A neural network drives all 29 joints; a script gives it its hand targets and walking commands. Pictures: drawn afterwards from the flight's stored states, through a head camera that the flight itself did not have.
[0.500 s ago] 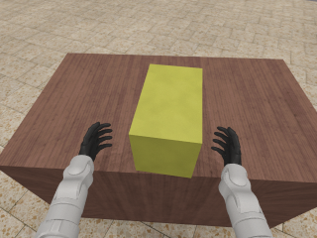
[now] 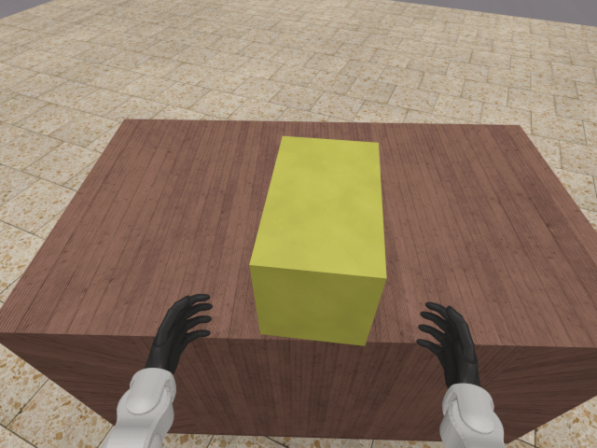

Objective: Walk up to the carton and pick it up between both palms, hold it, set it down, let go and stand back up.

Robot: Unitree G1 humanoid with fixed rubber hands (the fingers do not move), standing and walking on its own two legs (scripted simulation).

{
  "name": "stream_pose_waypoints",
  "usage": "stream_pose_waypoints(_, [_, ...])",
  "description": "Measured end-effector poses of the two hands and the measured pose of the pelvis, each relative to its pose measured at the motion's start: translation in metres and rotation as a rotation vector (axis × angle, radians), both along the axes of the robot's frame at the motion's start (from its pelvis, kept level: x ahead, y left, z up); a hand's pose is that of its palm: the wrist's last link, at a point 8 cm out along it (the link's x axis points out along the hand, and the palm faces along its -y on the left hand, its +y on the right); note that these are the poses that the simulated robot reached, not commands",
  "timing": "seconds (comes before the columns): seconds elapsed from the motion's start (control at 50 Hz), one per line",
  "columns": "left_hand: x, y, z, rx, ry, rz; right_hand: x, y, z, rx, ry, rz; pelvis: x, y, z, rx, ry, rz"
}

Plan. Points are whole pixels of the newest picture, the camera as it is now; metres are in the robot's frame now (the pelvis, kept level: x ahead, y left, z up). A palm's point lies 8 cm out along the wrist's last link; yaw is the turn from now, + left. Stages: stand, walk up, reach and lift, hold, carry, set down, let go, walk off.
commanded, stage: set down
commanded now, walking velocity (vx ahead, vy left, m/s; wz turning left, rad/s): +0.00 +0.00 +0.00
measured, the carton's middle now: (321, 235) +0.46 +0.00 -0.01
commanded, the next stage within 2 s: let go in 1.28 s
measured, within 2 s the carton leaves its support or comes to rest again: neither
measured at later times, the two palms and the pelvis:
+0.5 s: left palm (166, 395) +0.20 +0.21 -0.03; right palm (468, 407) +0.19 -0.18 -0.03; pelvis +0.02 +0.00 +0.00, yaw +0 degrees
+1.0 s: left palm (164, 416) +0.18 +0.21 -0.06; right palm (485, 426) +0.18 -0.21 -0.05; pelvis +0.03 -0.01 +0.00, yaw -1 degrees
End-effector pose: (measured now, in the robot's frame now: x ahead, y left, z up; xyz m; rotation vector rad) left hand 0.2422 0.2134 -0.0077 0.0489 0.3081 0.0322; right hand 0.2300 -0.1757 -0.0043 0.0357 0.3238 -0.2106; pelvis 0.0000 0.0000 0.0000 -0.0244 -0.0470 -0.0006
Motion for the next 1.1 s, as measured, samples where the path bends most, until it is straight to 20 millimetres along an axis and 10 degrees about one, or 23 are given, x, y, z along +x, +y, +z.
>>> stream_pose_waypoints(1.1, [-0.070,-0.002,-0.061,0.080,0.380,0.046,-0.062,-0.043,-0.058,-0.103,0.303,0.100,0.026,-0.013,0.003,0.006,-0.075,-0.014])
